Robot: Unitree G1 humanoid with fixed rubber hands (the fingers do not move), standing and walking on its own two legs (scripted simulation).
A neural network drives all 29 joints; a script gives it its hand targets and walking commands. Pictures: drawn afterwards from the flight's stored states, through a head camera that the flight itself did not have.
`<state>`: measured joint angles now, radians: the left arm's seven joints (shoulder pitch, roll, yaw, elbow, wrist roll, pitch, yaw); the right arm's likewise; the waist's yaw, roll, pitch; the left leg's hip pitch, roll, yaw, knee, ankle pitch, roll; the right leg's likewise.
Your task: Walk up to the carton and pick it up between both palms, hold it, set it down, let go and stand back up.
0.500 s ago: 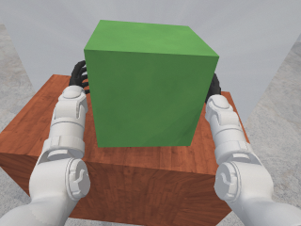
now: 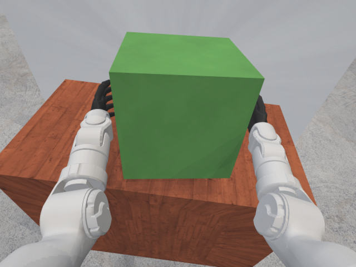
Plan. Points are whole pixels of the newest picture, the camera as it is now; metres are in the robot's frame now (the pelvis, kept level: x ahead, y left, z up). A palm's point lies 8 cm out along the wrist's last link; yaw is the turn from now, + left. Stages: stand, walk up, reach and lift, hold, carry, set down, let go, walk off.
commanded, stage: set down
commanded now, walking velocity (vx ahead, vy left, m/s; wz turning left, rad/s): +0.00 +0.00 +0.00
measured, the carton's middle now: (178, 105) +0.49 -0.01 +0.12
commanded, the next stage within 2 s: none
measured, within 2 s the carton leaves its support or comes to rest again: rests again in 1.34 s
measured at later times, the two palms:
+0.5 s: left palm (109, 122) +0.44 +0.17 +0.09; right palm (252, 131) +0.42 -0.20 +0.10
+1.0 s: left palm (108, 124) +0.45 +0.17 +0.09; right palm (250, 133) +0.42 -0.20 +0.09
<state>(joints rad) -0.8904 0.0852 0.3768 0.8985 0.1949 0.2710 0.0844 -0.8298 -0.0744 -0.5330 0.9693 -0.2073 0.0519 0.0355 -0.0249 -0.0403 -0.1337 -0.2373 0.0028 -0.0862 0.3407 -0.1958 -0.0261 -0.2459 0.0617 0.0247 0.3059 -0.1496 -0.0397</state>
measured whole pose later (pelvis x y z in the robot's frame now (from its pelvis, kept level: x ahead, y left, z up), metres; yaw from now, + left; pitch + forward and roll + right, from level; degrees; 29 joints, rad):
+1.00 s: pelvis +0.00 +0.00 -0.01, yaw -3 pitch +15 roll +0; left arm -0.94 0.14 0.33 1.18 0.09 -0.02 0.08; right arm -0.84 -0.11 -0.56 1.09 -0.25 -0.15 0.07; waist 0.01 -0.03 -0.19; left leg -0.43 0.01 -0.01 0.37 -0.20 -0.02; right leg -0.47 0.04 -0.01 0.35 -0.15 -0.04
